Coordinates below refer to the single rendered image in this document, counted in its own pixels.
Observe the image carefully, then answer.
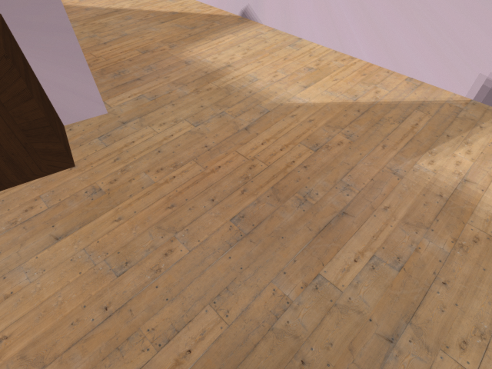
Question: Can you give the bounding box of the pedestal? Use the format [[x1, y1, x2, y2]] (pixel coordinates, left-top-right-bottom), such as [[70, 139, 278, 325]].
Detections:
[[0, 14, 75, 191]]

